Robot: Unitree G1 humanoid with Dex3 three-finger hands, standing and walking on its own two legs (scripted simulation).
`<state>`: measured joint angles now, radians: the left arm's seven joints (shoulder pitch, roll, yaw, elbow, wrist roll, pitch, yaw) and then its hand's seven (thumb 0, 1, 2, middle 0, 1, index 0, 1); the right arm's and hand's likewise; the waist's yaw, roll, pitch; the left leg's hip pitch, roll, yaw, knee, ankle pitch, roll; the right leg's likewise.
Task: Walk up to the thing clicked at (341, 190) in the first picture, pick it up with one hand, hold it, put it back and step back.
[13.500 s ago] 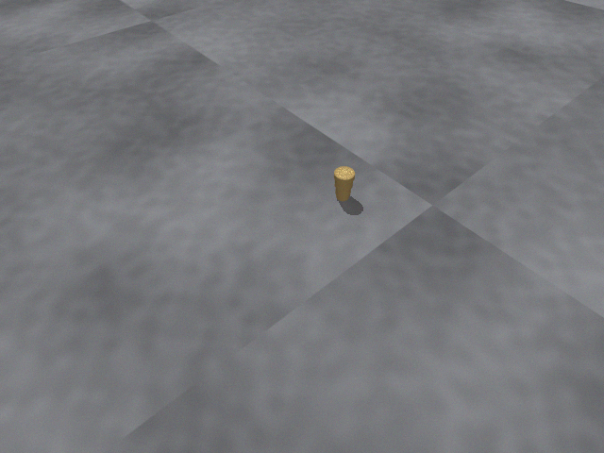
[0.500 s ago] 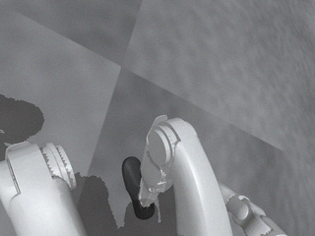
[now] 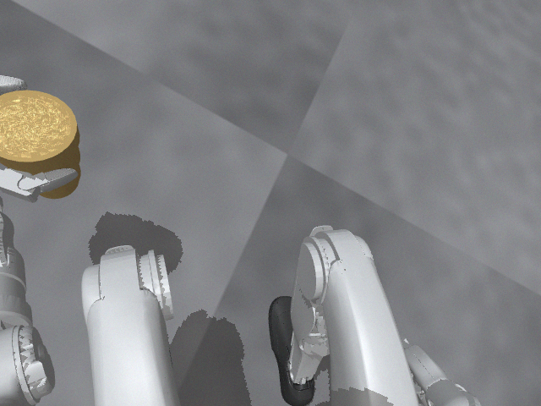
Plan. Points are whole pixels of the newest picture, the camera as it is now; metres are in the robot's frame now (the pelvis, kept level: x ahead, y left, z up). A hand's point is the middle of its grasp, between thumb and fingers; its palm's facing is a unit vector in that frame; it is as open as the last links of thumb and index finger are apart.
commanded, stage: settle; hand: left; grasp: from the side
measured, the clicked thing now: (44, 156) +0.44 +0.29 -0.09
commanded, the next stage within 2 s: lift in 1.08 s
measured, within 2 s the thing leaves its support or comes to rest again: neither
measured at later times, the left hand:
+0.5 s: hand (14, 105) +0.46 +0.29 +0.00, palm faces +0.28 -0.96 -0.05, open 12.2 cm
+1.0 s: hand (5, 92) +0.46 +0.29 +0.03, palm faces +0.30 -0.95 -0.05, open 12.2 cm
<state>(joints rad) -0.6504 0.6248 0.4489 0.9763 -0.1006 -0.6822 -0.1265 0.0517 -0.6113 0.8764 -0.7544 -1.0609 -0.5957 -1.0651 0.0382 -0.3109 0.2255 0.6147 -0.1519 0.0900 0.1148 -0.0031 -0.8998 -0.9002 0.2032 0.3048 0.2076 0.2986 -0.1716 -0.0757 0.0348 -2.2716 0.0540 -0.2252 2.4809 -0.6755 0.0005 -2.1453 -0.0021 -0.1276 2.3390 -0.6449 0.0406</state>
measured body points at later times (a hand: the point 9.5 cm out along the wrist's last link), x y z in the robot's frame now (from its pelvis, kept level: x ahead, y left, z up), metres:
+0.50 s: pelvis +0.01 -0.01 +0.03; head +0.23 +0.07 +0.42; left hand +0.44 +0.34 +0.01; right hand +0.16 -0.27 -0.09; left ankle +0.08 +0.13 -0.29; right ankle +0.12 -0.13 -0.29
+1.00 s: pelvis +0.01 -0.01 +0.05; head +0.22 +0.06 +0.44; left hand +0.44 +0.34 +0.04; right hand +0.15 -0.27 -0.07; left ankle +0.08 +0.13 -0.29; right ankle +0.12 -0.13 -0.29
